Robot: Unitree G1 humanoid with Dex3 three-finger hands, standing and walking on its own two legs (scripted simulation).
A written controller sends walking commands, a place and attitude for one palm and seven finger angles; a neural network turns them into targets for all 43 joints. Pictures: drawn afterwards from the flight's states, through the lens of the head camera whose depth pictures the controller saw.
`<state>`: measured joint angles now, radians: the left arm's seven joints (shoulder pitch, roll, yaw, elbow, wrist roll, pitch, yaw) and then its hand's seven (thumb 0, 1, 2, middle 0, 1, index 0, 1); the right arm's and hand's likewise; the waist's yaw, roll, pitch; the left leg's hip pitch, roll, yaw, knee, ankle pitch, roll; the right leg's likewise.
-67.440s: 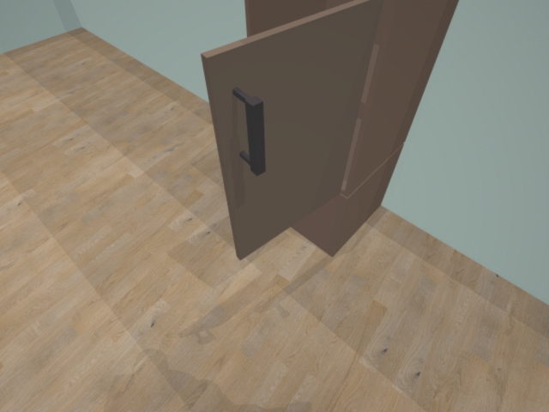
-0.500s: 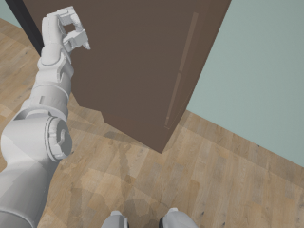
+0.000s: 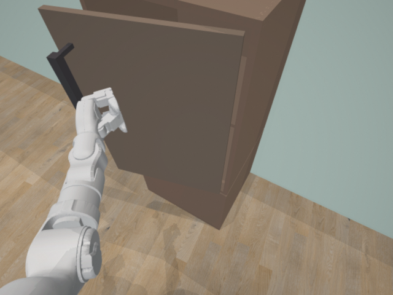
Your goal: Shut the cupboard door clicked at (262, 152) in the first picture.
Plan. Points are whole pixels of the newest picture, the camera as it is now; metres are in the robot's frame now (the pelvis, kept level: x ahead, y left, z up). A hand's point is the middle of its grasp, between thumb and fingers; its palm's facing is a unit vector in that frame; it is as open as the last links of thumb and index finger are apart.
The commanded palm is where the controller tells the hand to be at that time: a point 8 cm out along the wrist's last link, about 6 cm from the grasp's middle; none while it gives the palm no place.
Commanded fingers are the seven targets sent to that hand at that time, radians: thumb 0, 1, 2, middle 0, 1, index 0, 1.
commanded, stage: pull the fist back off the door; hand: left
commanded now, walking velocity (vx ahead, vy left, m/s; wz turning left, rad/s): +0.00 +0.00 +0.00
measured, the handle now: (76, 80) +0.57 +0.27 +0.13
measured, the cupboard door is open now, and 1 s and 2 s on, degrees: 15 15 15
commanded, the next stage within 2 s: draw the hand back to the body in 0.18 s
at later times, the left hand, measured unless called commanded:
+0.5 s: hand (109, 124) +0.41 +0.16 +0.14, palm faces +0.14 -0.99 -0.01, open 3.1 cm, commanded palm +0.36 +0.20 +0.14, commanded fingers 0.00 0.90 0.90 -1.30 -1.50 -1.30 -1.50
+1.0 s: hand (49, 186) +0.28 +0.22 +0.15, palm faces +0.27 -0.94 -0.21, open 3.1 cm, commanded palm +0.24 +0.26 +0.17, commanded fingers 0.00 0.90 0.90 -0.86 -1.02 -0.86 -1.02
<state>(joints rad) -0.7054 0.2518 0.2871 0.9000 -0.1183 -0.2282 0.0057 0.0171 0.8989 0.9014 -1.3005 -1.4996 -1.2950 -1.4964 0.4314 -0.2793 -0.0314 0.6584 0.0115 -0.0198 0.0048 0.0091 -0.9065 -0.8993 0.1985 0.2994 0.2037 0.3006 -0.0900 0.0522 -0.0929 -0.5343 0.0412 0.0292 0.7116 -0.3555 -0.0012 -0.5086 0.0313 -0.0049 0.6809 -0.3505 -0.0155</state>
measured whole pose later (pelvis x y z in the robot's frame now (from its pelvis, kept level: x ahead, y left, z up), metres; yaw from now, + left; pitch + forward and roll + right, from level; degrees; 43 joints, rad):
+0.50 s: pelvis +0.00 +0.00 +0.00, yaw +0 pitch +6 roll +0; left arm -0.56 0.21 0.24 0.70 -0.13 -0.17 0.00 0.02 0.90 0.90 -1.30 -1.50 -1.30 -1.50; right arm 0.31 -0.24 0.02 0.63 0.03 -0.03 -0.02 0.01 -0.90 -0.90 0.20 0.30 0.21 0.30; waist -0.04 0.05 -0.09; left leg -0.44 0.02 0.03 0.66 -0.33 0.00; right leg -0.42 0.01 0.00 0.66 -0.35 -0.01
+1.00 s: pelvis -0.01 +0.00 +0.02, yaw +2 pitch -2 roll +0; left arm 0.00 0.27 0.15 0.02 -0.10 -0.02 0.05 0.02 0.90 0.90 -1.11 -1.29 -1.11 -1.29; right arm 0.15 -0.24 0.04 0.59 0.03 -0.06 -0.09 0.01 -0.91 -0.90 0.20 0.30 0.20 0.30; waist 0.03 0.05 -0.01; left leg -0.19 0.00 0.01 0.48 -0.25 0.01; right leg -0.17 0.00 -0.02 0.47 -0.27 0.00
